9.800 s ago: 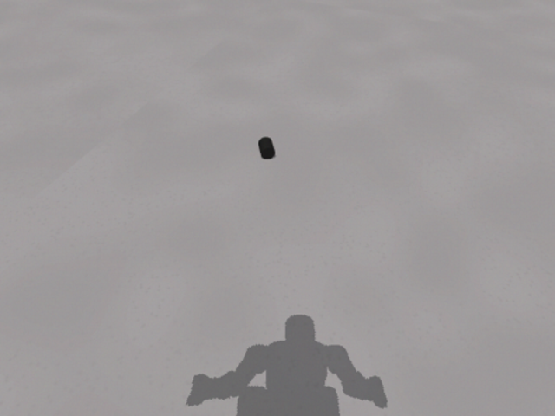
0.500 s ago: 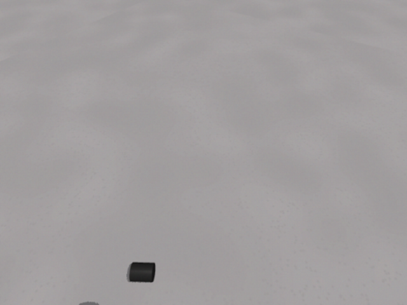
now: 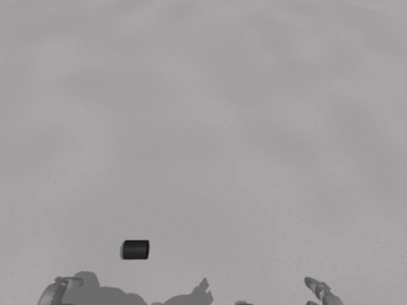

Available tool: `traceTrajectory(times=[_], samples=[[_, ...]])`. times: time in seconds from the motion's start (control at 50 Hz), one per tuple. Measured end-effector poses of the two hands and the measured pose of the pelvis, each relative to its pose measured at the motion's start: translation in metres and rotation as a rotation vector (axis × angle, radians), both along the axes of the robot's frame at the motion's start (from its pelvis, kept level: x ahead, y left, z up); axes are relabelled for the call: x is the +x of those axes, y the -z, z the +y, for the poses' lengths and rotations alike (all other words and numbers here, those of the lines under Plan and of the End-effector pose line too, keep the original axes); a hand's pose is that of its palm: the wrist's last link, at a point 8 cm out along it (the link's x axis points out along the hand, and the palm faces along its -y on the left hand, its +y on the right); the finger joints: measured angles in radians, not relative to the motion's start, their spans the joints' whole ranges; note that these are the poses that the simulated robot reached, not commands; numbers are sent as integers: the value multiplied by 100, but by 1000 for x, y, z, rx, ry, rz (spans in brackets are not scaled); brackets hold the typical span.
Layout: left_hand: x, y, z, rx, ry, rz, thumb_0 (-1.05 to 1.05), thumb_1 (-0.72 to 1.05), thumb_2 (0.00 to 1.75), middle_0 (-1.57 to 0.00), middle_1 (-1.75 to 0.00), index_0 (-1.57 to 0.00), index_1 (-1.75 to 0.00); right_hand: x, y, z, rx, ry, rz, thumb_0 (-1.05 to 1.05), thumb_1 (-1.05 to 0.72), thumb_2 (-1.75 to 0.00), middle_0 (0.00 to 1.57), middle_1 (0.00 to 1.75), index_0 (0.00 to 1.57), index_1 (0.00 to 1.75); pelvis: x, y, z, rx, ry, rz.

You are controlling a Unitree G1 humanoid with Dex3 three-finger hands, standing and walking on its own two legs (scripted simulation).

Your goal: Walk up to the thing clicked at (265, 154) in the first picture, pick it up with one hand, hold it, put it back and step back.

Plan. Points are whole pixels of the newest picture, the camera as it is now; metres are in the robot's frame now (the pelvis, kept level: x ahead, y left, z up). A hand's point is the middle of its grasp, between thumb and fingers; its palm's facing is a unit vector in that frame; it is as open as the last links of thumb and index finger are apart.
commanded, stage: rise first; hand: left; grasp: from above
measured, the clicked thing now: (136, 249) +0.41 +0.27 -0.70
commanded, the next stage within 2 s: none
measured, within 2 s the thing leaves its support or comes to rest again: neither
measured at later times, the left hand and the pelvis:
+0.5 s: hand out of the picture +0.12 +0.27 -0.21, palm faces -0.21 -0.84 -0.51, open 14.1 cm; pelvis -0.02 +0.01 -0.08, yaw +0 degrees
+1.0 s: hand (98, 279) +0.25 +0.32 -0.42, palm faces -0.48 -0.37 -0.80, open 14.0 cm; pelvis -0.08 +0.00 -0.29, yaw -2 degrees
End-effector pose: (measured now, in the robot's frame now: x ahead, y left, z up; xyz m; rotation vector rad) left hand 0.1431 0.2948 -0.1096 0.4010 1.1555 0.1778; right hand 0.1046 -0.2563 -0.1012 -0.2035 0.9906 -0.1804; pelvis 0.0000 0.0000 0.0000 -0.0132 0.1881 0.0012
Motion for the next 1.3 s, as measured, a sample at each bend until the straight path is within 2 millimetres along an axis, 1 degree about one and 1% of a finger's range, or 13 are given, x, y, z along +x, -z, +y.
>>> traceTrajectory(times=[0.08,0.18,0.34,0.48,0.58,0.68,0.76,0.84,0.94,1.02,1.14,1.22,1.3], samples=[[-6,12,4,21,20,-16,0,-37,96,-10,-101,-11,-101,11,11,2,-13,-19,-39,1,-89,-90,20,30,21,30,-2,17,3,-5,-2,36],[-11,23,5,42,58,-30,0,-49,99,-9,-104,-8,-104,25,21,8,-25,-40,-90,1,-89,-90,20,30,21,30,-5,33,6,-13,-4,68],[-19,37,6,73,100,-15,0,-54,99,-8,-105,-8,-105,46,32,19,-25,-84,-169,1,-90,-90,20,30,21,30,-9,53,7,-25,-9,118],[-20,55,10,113,152,-13,0,-54,96,-11,-104,-11,-104,56,49,24,-29,-119,-214,1,-92,-90,20,30,21,30,-15,74,7,-33,-12,167],[-6,90,20,173,254,-20,0,-54,95,-13,-102,-13,-102,58,79,21,-40,-154,-224,1,-93,-91,20,30,21,30,-25,105,7,-32,-12,231],[23,136,26,250,399,-70,-1,-52,94,-15,-100,-14,-100,52,131,11,-54,-173,-186,1,-92,-91,20,30,21,30,-37,150,6,-30,-8,303],[52,170,28,320,512,-130,-1,-52,94,-15,-100,-15,-100,41,179,3,-57,-173,-130,1,-92,-91,20,30,21,30,-48,188,5,-30,-4,352],[76,202,31,391,605,-160,0,-52,96,-15,-102,-14,-102,22,229,-4,-49,-162,-58,1,-93,-91,20,30,21,30,-61,225,3,-33,2,386],[101,237,35,465,713,-175,0,-54,97,-14,-103,-14,-103,-13,286,-9,-37,-148,51,1,-94,-91,20,30,21,30,-77,267,1,-35,10,406],[118,261,36,508,786,-192,0,-55,99,-13,-104,-13,-104,-46,321,-13,-33,-127,143,1,-95,-91,20,30,21,30,-87,296,-1,-40,16,407],[137,291,37,547,887,-216,0,-55,101,-11,-105,-12,-105,-92,352,-17,-47,-92,258,1,-94,-91,20,30,21,30,-98,329,0,-52,26,394],[147,307,37,564,939,-240,0,-54,102,-10,-104,-10,-104,-115,360,-20,-65,-69,314,1,-92,-91,20,30,21,30,-102,344,3,-64,33,384],[156,321,36,583,984,-267,0,-53,103,-8,-102,-8,-102,-130,365,-21,-81,-61,356,1,-91,-90,20,30,21,30,-104,356,6,-76,37,376]])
